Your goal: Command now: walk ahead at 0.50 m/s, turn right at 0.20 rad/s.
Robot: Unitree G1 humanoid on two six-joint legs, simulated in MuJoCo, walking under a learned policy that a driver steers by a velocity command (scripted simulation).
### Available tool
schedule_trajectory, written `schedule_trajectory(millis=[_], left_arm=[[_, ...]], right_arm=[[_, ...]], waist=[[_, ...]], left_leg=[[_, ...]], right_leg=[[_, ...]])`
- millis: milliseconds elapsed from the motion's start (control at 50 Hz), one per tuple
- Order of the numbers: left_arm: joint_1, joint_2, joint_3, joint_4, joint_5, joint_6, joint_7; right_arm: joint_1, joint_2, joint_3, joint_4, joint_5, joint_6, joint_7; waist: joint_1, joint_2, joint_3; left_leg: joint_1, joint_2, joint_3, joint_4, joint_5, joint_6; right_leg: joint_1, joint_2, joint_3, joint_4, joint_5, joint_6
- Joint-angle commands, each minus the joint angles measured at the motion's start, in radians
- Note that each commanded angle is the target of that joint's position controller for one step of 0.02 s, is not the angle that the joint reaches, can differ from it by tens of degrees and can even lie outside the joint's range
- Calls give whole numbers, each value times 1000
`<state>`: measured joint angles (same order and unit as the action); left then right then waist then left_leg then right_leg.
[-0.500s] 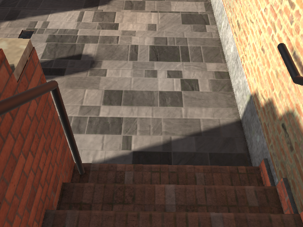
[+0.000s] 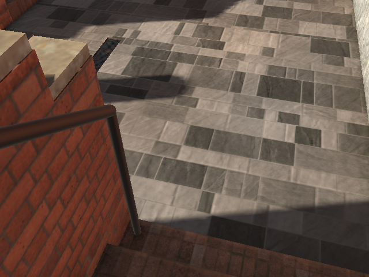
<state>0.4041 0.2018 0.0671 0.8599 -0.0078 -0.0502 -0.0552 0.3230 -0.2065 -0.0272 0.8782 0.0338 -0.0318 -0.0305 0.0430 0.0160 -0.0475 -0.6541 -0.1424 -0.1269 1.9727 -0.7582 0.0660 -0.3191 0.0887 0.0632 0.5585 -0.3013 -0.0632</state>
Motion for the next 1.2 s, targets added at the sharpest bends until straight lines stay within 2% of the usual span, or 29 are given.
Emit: schedule_trajectory(millis=[20, 60, 100, 140, 200, 260, 360, 400, 440, 460, 480, 520, 540, 580, 620, 660, 720, 780, 880, 920, 960, 980, 1000, 1020, 1040, 1060, 1080, 1120, 1200], left_arm=[[169, 157, 20, 24, 8, 24, 0], [12, 74, -27, -14, 25, -23, 41], [48, 70, -29, -1, 13, -17, 89], [75, 105, -20, 12, 16, -16, 98], [277, 58, -27, 69, -40, -28, 116], [214, 39, -34, 59, -31, 6, 130], [202, 21, -23, 44, -32, 55, 146], [129, 11, -24, 69, -30, 50, 121], [223, -61, -32, 105, -36, 20, 71], [376, -24, -28, 52, -82, 0, 62], [370, 9, -29, 61, -71, 2, 66], [117, 58, -11, -28, -58, 52, 107], [38, 53, -10, -66, -74, 71, 126], [38, 75, 4, -34, -40, 57, 125], [-60, 49, 8, -83, 0, 31, 122], [2, -4, -12, -69, -13, 29, 93], [-189, 52, -13, -123, 10, 8, 56], [-244, 2, -27, -141, 12, 31, 16], [-424, 2, -52, -245, -21, 28, -8], [-276, 27, -35, -199, -38, 29, -1], [36, 92, 7, -65, -21, 18, 13], [284, 153, 22, 10, -3, 30, 14], [293, 156, 7, 31, 3, 35, 1], [254, 175, 15, 22, -29, 42, -4], [199, 183, 17, 40, -51, 47, 0], [33, 93, -10, 0, -17, 49, 8], [-69, 86, -19, -19, 13, 27, 5], [-112, 0, -44, -6, 25, -14, 36], [25, 68, -21, 86, 27, -42, 95]], right_arm=[[-89, -97, -19, -136, 32, -10, -9], [-144, -98, -20, -165, 2, -7, -27], [-148, -32, -13, -168, -87, -5, -23], [-52, -12, -16, -123, -75, -27, 1], [-293, -67, -31, -200, -58, -50, 22], [-383, 8, -17, -271, -66, -52, 51], [-272, -26, -38, -319, -27, -45, 56], [55, -78, -73, -184, -44, -53, 49], [426, -136, -88, -62, -39, -47, 46], [415, -186, -81, -27, -21, -38, 60], [404, -171, -76, -14, 1, -26, 74], [234, -126, -66, 27, 8, -11, 86], [183, -128, -59, 44, -15, -21, 75], [96, 53, -1, 48, -33, -79, 62], [66, -41, -9, 54, -57, -85, 19], [132, -112, -19, 106, -93, -72, -1], [246, -55, -4, 140, -4, -72, -45], [266, -40, 15, 165, -26, -46, -39], [333, -53, -5, 166, -25, 4, -39], [255, -104, -27, 157, -24, 12, -35], [275, -46, -13, 183, -10, -8, -2], [278, -11, -17, 192, -23, -34, 17], [418, -8, 1, 173, 9, -53, 35], [342, -74, -9, 96, 22, -60, 33], [212, -81, -8, 19, 32, -43, 19], [73, -86, -22, -2, 21, -7, -10], [112, -47, -23, -2, 26, 20, -21], [111, -50, -35, 3, 1, 24, -19], [68, -65, -53, -42, -12, 7, 16]], waist=[[-41, 79, 88], [-117, 0, 182], [-102, -44, 135], [-128, -99, 25], [2, -79, 46], [52, -96, 91], [82, -143, 103], [-84, -128, 38], [-191, 169, -123], [-86, 358, -186], [-84, 360, -182], [-28, 30, 3], [-10, 80, 129], [16, 36, 183], [16, 99, 168], [64, 151, 58], [-16, 52, 91], [-54, 34, 92], [-191, -1, 196], [-109, 27, 170], [7, -40, 36], [94, -182, -52], [50, -231, -256], [68, -240, -334], [37, -153, -237], [-7, 84, -35], [-85, 58, 42], [-132, 43, 162], [-121, -108, 59]], left_leg=[[-648, 171, 8, -49, 216, -28], [-521, 234, -64, -373, 499, -53], [-180, 218, 3, -793, 811, -105], [37, 176, 43, -764, 992, -95], [-292, 168, -82, -1121, 1085, -60], [199, 76, 35, -1458, 1347, -82], [228, 163, -69, -1737, 1228, -68], [614, 182, 35, -1620, 1298, -70], [1164, 414, -73, -1356, 1644, -21], [1255, 524, -209, -1215, 1679, 64], [1194, 548, -261, -1263, 1474, 97], [749, 520, -389, -1605, 403, 181], [539, 556, -471, -1645, 399, 197], [299, 371, -199, -1529, 685, 15], [119, 298, -60, -1575, 960, 23], [210, 339, -95, -1503, 1129, 60], [357, 271, -32, -1348, 790, 10], [170, 221, 15, -1300, 630, 34], [463, 254, -112, -1078, 719, 107], [407, 297, -150, -931, 812, 130], [263, 172, -40, -545, 931, 72], [-151, 10, -25, -19, 178, 19], [-373, 15, -83, 230, -225, -20], [-448, 70, -104, 178, -147, -39], [-507, 133, -22, 10, 27, -39], [-436, 170, 38, -52, 207, -28], [-346, 198, -8, -229, 398, -29], [-223, 225, -100, -573, 666, -63], [-173, 235, -118, -850, 970, -65]], right_leg=[[327, -445, 764, -219, -180, -318], [9, -337, 722, -167, -149, -227], [-214, -174, 459, -147, 200, -194], [-241, -151, 394, -70, 460, -195], [173, -146, 492, 96, 281, -198], [-189, -26, 345, 100, 44, -125], [56, 20, 423, 413, 54, -144], [-133, 89, 420, 712, 131, -125], [-557, 183, 254, 1389, -673, -23], [-777, 134, 288, 1588, -647, 5], [-858, 79, 260, 1643, -582, 22], [-875, -69, 63, 1452, -279, 10], [-849, -107, 81, 1410, -184, -4], [-729, -133, 187, 1096, 152, -32], [-494, -101, 135, 653, 372, 5], [-445, -124, 106, 680, 433, 18], [-548, -115, 146, 211, 838, -38], [-228, -94, 11, 139, 912, -7], [-401, -126, 27, -123, 620, 25], [-182, -170, 8, -198, 516, 1], [279, -112, -107, -253, 696, -35], [709, -289, 47, -27, 1187, -160], [948, -469, 201, 225, 1276, -279], [900, -519, 343, 108, 849, -352], [715, -517, 447, -79, 199, -361], [374, -459, 449, -245, -145, -293], [146, -471, 474, -265, -246, -281], [-160, -352, 237, -184, 41, -172], [-58, -294, 115, -84, 300, -144]])
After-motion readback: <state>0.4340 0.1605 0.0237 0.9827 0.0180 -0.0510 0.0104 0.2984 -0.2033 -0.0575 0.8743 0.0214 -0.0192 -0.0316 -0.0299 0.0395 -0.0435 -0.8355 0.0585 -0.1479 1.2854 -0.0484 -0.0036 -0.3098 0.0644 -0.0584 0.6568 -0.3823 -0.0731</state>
